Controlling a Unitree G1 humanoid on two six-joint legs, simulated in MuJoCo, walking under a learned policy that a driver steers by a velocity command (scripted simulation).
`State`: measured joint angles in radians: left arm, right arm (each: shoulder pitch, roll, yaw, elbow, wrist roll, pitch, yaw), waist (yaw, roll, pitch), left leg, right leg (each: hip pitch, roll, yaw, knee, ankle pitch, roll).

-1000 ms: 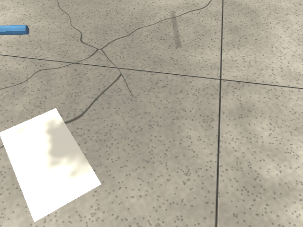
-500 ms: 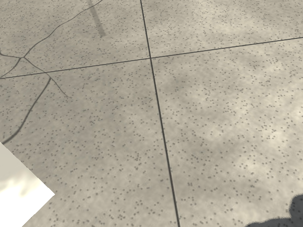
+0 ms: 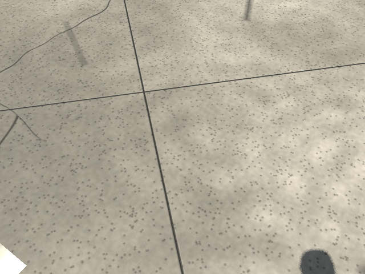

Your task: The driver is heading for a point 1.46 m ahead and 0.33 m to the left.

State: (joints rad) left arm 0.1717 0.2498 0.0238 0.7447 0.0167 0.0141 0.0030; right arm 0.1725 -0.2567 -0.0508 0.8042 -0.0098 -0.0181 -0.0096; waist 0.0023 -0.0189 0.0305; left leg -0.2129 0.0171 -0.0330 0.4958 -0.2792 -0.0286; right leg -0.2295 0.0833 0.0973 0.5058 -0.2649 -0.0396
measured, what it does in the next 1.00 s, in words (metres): stands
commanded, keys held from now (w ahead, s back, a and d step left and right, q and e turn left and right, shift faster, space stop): no key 0.70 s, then w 0.30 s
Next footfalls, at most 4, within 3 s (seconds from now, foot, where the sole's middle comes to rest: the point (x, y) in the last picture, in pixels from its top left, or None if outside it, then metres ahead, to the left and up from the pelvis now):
1.42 left None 0.42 0.14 -0.77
1.92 right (181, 215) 0.73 0.03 -0.77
2.44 left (100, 184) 0.87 0.37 -0.77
3.00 right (138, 124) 1.23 0.24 -0.77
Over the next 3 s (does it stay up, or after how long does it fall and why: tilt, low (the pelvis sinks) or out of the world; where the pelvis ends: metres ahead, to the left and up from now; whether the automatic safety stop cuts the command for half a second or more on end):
stays up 1.05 0.30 -0.02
